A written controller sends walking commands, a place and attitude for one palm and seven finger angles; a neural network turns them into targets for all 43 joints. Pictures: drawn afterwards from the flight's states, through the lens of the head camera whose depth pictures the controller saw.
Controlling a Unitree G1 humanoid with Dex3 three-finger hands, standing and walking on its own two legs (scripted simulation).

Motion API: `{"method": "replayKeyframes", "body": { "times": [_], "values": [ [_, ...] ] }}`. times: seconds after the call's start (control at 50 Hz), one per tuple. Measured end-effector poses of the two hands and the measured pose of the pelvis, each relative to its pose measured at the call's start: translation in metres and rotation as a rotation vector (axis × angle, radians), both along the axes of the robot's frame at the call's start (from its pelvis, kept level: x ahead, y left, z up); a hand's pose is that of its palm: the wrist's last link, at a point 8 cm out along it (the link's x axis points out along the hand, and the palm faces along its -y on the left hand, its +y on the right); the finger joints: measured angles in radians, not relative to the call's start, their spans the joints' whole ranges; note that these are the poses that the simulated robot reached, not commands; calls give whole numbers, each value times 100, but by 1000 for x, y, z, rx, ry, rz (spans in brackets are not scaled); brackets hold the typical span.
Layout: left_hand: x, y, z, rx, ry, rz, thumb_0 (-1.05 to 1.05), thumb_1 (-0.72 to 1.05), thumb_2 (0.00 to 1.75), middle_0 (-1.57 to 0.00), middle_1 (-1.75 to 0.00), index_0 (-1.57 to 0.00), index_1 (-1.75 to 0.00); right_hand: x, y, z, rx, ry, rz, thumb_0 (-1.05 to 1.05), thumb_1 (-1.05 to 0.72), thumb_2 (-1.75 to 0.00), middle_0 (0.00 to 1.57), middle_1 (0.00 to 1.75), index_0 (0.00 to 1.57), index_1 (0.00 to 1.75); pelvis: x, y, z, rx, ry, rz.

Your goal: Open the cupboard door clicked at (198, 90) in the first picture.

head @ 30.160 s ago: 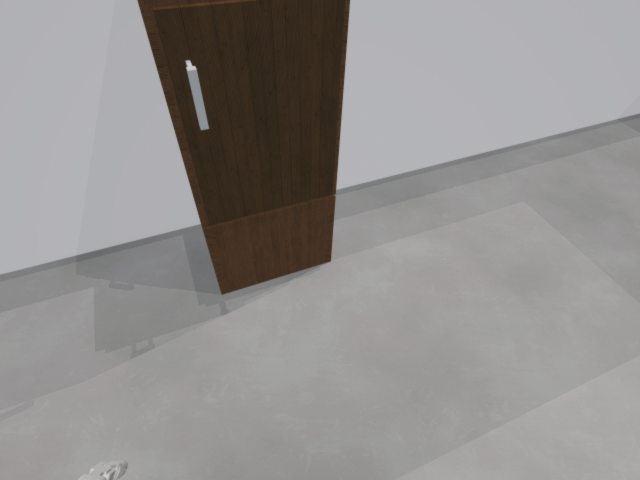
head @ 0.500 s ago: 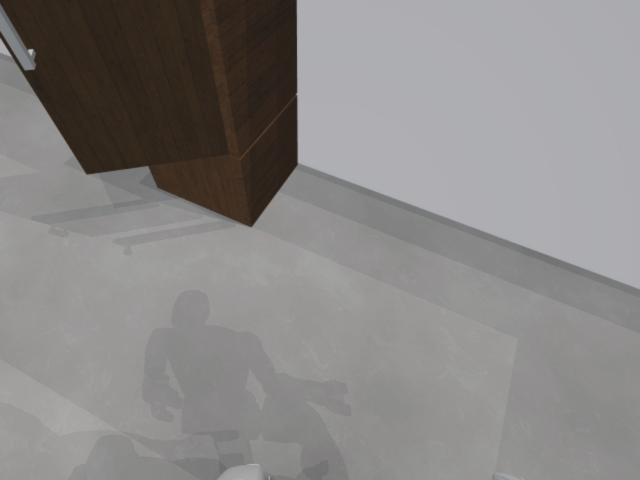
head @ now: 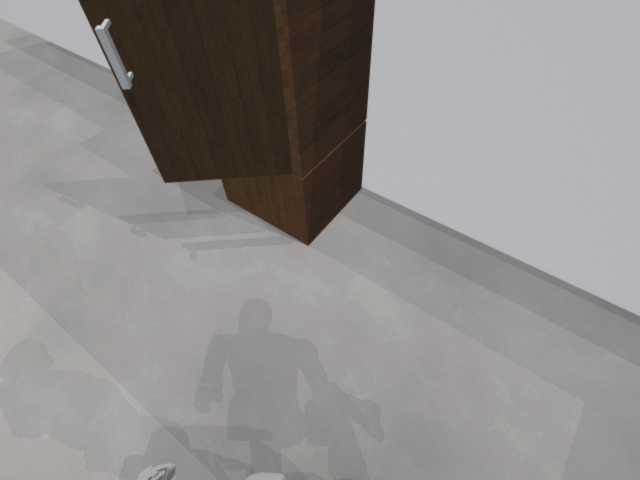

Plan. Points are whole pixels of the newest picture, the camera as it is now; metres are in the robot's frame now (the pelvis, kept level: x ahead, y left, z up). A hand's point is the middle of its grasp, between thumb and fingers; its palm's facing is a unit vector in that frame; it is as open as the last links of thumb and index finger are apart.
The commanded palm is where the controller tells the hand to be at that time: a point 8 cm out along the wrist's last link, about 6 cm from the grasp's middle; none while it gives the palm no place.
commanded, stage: take the last steps up to it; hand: left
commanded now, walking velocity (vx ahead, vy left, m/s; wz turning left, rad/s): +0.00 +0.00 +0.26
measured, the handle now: (116, 54) +0.95 +0.51 +0.05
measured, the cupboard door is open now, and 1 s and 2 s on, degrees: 40 40 40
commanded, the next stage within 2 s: come to a stop and stand still in 1.36 s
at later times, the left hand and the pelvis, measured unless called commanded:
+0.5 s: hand out of the picture +0.02 +0.27 -0.17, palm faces +0.20 -0.96 -0.20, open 7.4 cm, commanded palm none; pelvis +0.06 +0.07 +0.01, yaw +8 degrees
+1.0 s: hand (179, 367) +0.30 +0.26 -0.16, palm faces +0.18 -0.97 -0.18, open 7.4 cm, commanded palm none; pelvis +0.23 +0.08 +0.00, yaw +11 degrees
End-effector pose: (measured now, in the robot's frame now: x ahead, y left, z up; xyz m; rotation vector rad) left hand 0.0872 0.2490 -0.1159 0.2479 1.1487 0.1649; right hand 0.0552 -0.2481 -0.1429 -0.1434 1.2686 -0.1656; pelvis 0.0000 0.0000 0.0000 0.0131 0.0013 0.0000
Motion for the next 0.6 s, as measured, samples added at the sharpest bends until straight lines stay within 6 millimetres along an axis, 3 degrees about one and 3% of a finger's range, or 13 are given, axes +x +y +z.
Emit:
{"method": "replayKeyframes", "body": {
  "times": [0.12,0.18,0.28,0.38,0.46,0.6],
  "values": [
    [-33,-16,-2,-46,64,62,0,90,90,-20,-30,-20,-30,14,-6,13,-12,21,35,1,-90,-90,20,29,20,30,5,-4,10,14,-1,39],
    [-52,-15,-7,-70,94,110,0,91,90,-20,-30,-20,-30,26,-1,18,-20,22,75,1,-90,-90,19,29,20,30,9,0,11,12,1,61],
    [-91,4,-18,-100,163,203,0,91,90,-20,-30,-20,-30,62,23,26,-36,-4,167,1,-91,-90,19,29,20,30,20,17,10,5,3,100],
    [-122,37,-37,-119,274,279,0,90,90,-20,-30,-20,-30,104,59,26,-65,-104,234,1,-90,-90,19,29,20,30,35,47,-4,-8,3,129],
    [-102,61,-32,-107,289,272,1,91,90,-20,-30,-20,-30,105,81,28,-62,-107,226,0,-90,-90,20,29,20,30,49,64,1,-12,1,128],
    [-7,85,-14,-92,116,230,0,91,90,-20,-30,-20,-30,71,109,22,-12,54,193,0,-91,-90,20,29,20,30,85,81,13,-15,-1,161]
  ]
}}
